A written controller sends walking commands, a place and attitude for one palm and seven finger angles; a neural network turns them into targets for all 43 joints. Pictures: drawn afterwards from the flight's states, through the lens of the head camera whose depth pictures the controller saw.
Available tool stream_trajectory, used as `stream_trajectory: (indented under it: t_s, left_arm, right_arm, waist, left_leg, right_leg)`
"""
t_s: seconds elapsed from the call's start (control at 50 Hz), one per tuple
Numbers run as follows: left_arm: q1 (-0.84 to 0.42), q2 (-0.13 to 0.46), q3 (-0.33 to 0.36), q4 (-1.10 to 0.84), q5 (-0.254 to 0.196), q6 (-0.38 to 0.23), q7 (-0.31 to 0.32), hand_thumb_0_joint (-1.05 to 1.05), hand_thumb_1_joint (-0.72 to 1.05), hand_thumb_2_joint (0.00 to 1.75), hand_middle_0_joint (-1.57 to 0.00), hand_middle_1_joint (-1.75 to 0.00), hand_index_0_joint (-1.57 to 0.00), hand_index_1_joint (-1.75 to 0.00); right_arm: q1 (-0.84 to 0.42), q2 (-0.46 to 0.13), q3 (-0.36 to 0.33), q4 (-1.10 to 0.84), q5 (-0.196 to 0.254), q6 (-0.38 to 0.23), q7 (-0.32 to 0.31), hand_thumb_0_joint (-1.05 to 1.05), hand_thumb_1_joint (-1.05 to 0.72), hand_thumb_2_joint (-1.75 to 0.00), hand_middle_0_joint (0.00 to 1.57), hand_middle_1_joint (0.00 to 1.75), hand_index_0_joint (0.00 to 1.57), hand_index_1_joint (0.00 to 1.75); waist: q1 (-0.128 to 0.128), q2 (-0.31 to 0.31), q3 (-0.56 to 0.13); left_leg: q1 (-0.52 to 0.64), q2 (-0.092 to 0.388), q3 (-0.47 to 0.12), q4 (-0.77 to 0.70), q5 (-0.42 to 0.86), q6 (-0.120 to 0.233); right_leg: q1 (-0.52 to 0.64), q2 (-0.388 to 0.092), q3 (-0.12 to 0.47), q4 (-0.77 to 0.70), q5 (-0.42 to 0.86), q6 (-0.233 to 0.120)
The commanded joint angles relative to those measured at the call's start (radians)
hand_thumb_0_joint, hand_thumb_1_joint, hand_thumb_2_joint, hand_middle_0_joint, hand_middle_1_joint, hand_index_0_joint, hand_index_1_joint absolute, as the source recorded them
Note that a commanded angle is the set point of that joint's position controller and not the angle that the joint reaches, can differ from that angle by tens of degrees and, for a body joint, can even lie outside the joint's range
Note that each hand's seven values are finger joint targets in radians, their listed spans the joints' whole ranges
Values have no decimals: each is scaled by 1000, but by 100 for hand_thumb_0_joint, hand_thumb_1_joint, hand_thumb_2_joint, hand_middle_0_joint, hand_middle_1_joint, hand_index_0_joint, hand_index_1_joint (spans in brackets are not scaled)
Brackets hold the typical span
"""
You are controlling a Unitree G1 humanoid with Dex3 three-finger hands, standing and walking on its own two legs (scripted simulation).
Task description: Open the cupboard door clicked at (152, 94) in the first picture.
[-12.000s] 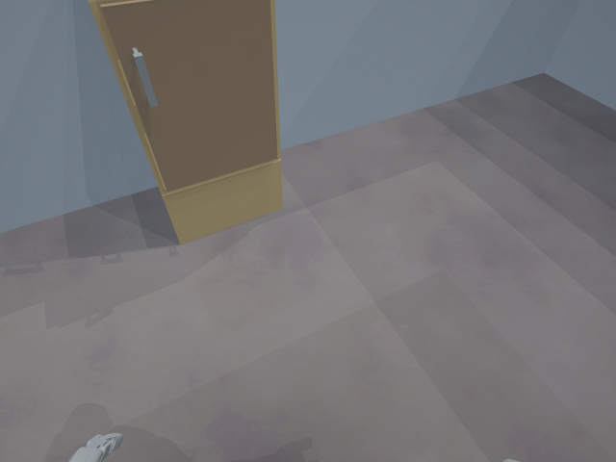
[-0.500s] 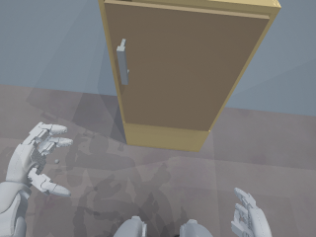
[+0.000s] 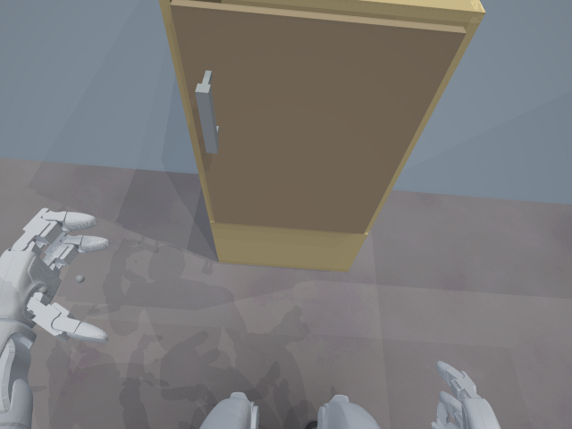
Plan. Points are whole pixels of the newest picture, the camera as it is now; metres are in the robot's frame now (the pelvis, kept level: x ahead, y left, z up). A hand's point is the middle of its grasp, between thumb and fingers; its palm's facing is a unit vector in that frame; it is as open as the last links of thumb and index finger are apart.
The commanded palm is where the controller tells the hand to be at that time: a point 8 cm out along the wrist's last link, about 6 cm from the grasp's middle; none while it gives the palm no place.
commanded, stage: raise the hand with hooked fingers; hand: left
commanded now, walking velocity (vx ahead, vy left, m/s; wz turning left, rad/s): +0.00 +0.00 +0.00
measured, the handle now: (210, 113) +0.61 +0.17 +0.03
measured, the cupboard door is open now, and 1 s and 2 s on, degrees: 0 0 0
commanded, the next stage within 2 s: move the hooked fingers beside the handle in 0.14 s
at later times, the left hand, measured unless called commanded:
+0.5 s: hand (106, 248) +0.33 +0.26 +0.04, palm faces -0.02 -1.00 -0.04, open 14.0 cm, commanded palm +0.31 +0.31 +0.05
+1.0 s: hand (132, 198) +0.41 +0.25 +0.04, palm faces -0.02 -1.00 -0.03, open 14.0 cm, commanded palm +0.40 +0.30 +0.04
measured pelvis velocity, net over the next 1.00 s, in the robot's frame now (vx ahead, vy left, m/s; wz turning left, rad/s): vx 0.01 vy -0.01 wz -0.02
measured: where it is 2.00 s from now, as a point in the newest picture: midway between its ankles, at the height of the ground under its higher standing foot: outside the picture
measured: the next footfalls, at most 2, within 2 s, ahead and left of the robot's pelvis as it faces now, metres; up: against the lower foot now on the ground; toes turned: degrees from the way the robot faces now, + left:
none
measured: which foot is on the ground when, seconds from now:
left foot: down 0.00-1.00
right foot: down 0.00-1.00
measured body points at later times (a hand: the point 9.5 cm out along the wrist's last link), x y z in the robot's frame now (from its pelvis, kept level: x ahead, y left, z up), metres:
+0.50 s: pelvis +0.00 -0.01 -0.01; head +0.09 +0.01 +0.43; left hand +0.32 +0.31 +0.05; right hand +0.15 -0.26 -0.09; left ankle +0.01 +0.07 -0.67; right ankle +0.04 -0.11 -0.67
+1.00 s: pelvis +0.01 -0.01 -0.01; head +0.12 +0.02 +0.43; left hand +0.41 +0.30 +0.04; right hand +0.08 -0.28 -0.11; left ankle +0.01 +0.07 -0.67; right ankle +0.04 -0.11 -0.67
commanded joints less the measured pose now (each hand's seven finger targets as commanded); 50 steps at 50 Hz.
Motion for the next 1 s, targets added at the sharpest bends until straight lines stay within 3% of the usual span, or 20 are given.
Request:
stream_trajectory:
  t_s: [0.0, 0.02, 0.04, 0.08, 0.22, 0.28, 0.3, 0.34, 0.4, 0.42, 0.44, 0.48, 0.56, 0.64, 0.76, 0.82, 0.9, 0.92, 0.96, 0.98]
  left_arm:
    - [-144, 256, 78, -211, -25, -55, -16, 0, -50, 30, -30, -120, -30, -120]
    - [-141, 245, 69, -203, -28, -50, -22, 0, -50, 30, -30, -120, -30, -120]
    - [-148, 248, 77, -202, -36, -51, -23, 0, -50, 30, -30, -120, -30, -120]
    - [-161, 250, 85, -182, -43, -54, -24, 0, -50, 30, -30, -120, -30, -120]
    - [-182, 242, 68, -162, -32, -50, -33, 0, -50, 30, -30, -120, -30, -120]
    - [-334, 261, 58, -134, -19, -52, -30, 0, -50, 30, -30, -120, -30, -120]
    - [-390, 260, 47, -117, -11, -54, -30, 0, -50, 30, -30, -120, -30, -120]
    - [-452, 249, 29, -88, -6, -61, -27, 0, -50, 30, -30, -120, -30, -120]
    - [-492, 266, 25, -71, 10, -57, -24, 0, -50, 30, -30, -120, -30, -120]
    - [-489, 285, 39, -46, 14, -48, -23, 0, -50, 30, -30, -120, -30, -120]
    - [-487, 309, 59, -29, 20, -42, -21, 0, -50, 30, -30, -120, -30, -120]
    - [-478, 346, 91, 20, 26, -27, -16, 0, -50, 30, -30, -120, -30, -120]
    - [-485, 359, 119, 75, 28, -9, -1, 0, -50, 30, -30, -120, -30, -120]
    - [-530, 349, 106, 74, 37, -36, 5, 0, -50, 30, -30, -120, -30, -120]
    - [-673, 329, 63, 151, 50, -59, -8, 0, -50, 30, -30, -120, -30, -120]
    - [-748, 346, 59, 183, 67, -64, -5, 0, -50, 30, -30, -120, -30, -120]
    - [-772, 389, 90, 178, 85, -75, 18, 0, -50, 30, -30, -120, -30, -120]
    - [-753, 416, 119, 200, 90, -75, 28, 0, -50, 30, -30, -120, -30, -120]
    - [-812, 391, 91, 254, 101, -74, 42, 0, -50, 30, -30, -120, -30, -120]
    - [-852, 385, 85, 274, 103, -77, 47, 0, -50, 30, -30, -120, -30, -120]
  right_arm:
    - [0, -155, -67, -130, 4, -57, -14, 0, -90, -90, 20, 30, 20, 30]
    - [-7, -154, -66, -131, 5, -58, -14, 0, -90, -90, 20, 30, 20, 30]
    - [-9, -154, -65, -131, 7, -58, -16, 0, -90, -90, 20, 30, 20, 30]
    - [-11, -157, -63, -125, 4, -61, -21, 0, -90, -90, 20, 30, 20, 30]
    - [-17, -152, -58, -128, 7, -63, -23, 0, -90, -90, 20, 30, 20, 30]
    - [-9, -158, -54, -104, 3, -63, -37, 0, -90, -90, 20, 30, 20, 30]
    - [-7, -158, -52, -95, 6, -62, -41, 0, -90, -90, 20, 30, 20, 30]
    - [-5, -156, -52, -85, 8, -66, -47, 0, -90, -90, 20, 30, 20, 30]
    - [8, -160, -51, -78, 5, -65, -47, 0, -90, -90, 20, 30, 20, 30]
    - [17, -161, -54, -77, 6, -60, -47, 0, -90, -90, 20, 30, 20, 30]
    - [22, -163, -55, -73, 5, -55, -46, 0, -90, -90, 20, 30, 20, 30]
    - [30, -165, -53, -74, 4, -40, -42, 0, -90, -90, 20, 30, 20, 30]
    - [35, -158, -53, -90, 4, -12, -30, 0, -90, -90, 20, 30, 20, 30]
    - [59, -158, -59, -88, 2, 5, -19, 0, -90, -90, 20, 30, 20, 30]
    - [97, -170, -67, -44, 0, 29, -21, 0, -90, -90, 20, 30, 20, 30]
    - [113, -174, -71, -28, 0, 41, -25, 0, -90, -90, 20, 30, 20, 30]
    - [140, -175, -75, -21, -7, 61, -17, 0, -90, -90, 20, 30, 20, 30]
    - [143, -176, -76, -20, -9, 68, -16, 0, -90, -90, 20, 30, 20, 30]
    - [138, -172, -69, -17, -8, 81, -15, 0, -90, -90, 20, 30, 20, 30]
    - [139, -168, -66, -14, -10, 85, -16, 0, -90, -90, 20, 30, 20, 30]
  waist:
    - [14, 117, -308]
    - [12, 126, -295]
    - [7, 81, -285]
    - [8, 68, -269]
    - [11, 104, -264]
    - [-21, 75, -252]
    - [-30, 95, -251]
    - [-33, 97, -261]
    - [-22, 137, -332]
    - [-21, 103, -345]
    - [-16, 109, -358]
    - [0, 94, -371]
    - [7, 75, -360]
    - [-6, 109, -387]
    - [-53, 89, -381]
    - [-58, 101, -397]
    - [-43, 155, -468]
    - [-35, 132, -469]
    - [-56, 93, -418]
    - [-65, 106, -400]
  left_leg:
    - [202, 18, -115, -198, 335, -75]
    - [191, 16, -111, -198, 304, -73]
    - [175, 15, -113, -198, 285, -68]
    - [154, 14, -114, -193, 276, -65]
    - [152, 10, -107, -194, 247, -62]
    - [125, 12, -112, -172, 211, -54]
    - [129, 14, -112, -171, 192, -55]
    - [134, 14, -120, -171, 169, -57]
    - [178, 13, -123, -167, 230, -65]
    - [167, 14, -115, -160, 245, -59]
    - [162, 14, -112, -155, 272, -60]
    - [128, 13, -102, -148, 304, -58]
    - [83, 10, -79, -145, 319, -52]
    - [111, 16, -78, -140, 367, -53]
    - [125, 25, -89, -124, 364, -50]
    - [145, 28, -99, -122, 384, -53]
    - [222, 33, -109, -117, 491, -70]
    - [211, 34, -107, -116, 495, -70]
    - [152, 33, -102, -116, 427, -59]
    - [137, 32, -99, -111, 417, -55]
  right_leg:
    - [172, 26, 67, -94, 125, -13]
    - [167, 26, 69, -98, 109, -12]
    - [174, 26, 70, -103, 105, -10]
    - [173, 28, 71, -101, 102, -14]
    - [165, 22, 77, -101, 83, -13]
    - [133, 24, 85, -94, 64, -11]
    - [110, 22, 85, -92, 48, -10]
    - [92, 19, 87, -89, 30, -8]
    - [103, 18, 85, -76, 72, -13]
    - [125, 18, 90, -79, 90, -9]
    - [137, 15, 91, -74, 114, -9]
    - [177, 16, 96, -65, 152, -10]
    - [212, 14, 106, -69, 195, -3]
    - [201, 20, 105, -60, 232, -3]
    - [135, 23, 101, -59, 217, 1]
    - [109, 22, 98, -52, 214, -1]
    - [103, 25, 93, -47, 245, -2]
    - [117, 26, 93, -45, 254, -2]
    - [104, 26, 93, -46, 232, 2]
    - [93, 28, 94, -43, 230, 1]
